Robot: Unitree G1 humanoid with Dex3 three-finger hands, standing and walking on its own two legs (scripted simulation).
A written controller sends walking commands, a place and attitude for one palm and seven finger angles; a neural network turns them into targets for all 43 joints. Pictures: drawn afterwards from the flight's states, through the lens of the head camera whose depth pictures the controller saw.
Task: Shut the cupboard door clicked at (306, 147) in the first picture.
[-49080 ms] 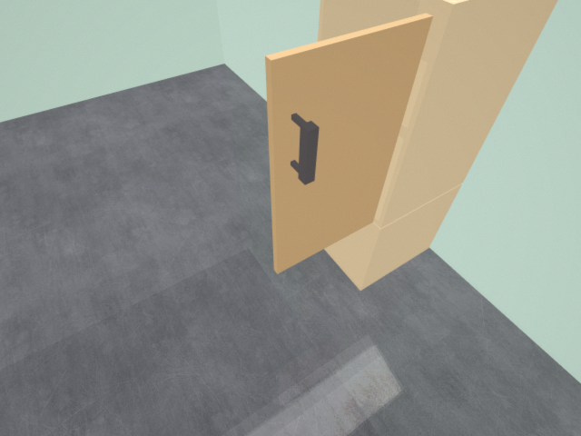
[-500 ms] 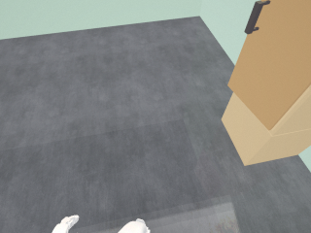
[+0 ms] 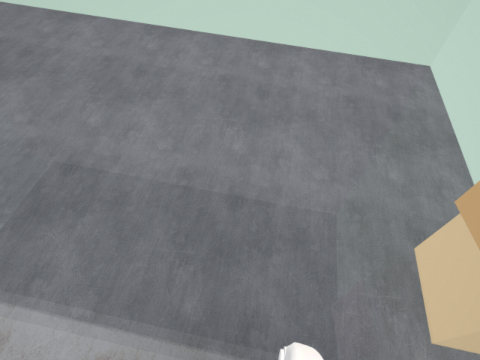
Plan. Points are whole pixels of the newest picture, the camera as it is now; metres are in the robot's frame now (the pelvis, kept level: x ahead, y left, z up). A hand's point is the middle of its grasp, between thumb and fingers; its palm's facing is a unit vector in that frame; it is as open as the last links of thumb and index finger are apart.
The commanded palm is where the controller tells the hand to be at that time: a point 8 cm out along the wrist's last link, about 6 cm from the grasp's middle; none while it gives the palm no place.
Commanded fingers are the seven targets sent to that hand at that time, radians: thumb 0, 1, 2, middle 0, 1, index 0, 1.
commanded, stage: walk to a spot facing it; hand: left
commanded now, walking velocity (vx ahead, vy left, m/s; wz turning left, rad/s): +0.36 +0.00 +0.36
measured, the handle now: out of the picture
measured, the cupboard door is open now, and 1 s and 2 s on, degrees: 11 11 11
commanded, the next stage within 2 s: turn to face it in 0.82 s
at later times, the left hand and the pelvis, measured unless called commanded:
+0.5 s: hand (173, 321) +0.20 +0.14 -0.15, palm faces +0.29 -0.93 -0.22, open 7.2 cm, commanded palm none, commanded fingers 0.00 0.90 0.90 -0.20 -0.30 -0.20 -0.30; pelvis +0.19 -0.05 +0.01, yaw +15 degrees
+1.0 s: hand (120, 271) +0.29 +0.28 -0.17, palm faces +0.51 -0.83 -0.21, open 7.4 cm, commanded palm none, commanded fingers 0.00 0.90 0.90 -0.20 -0.30 -0.20 -0.30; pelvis +0.33 +0.07 +0.00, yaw +28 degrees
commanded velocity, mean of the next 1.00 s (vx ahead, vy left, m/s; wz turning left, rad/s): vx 0.27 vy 0.00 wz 0.34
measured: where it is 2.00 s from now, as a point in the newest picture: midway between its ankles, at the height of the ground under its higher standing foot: (207, 282)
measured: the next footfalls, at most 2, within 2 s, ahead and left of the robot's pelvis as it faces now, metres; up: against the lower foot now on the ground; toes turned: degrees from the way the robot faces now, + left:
right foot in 0.22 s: +0.25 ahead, -0.13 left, +0.00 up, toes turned -1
left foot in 0.78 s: +0.37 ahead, +0.16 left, +0.00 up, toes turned +31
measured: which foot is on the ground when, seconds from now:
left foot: down 0.00-0.22, up 0.24-0.76, down 0.78-1.00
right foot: up 0.00-0.20, down 0.22-0.78, up 0.80-1.00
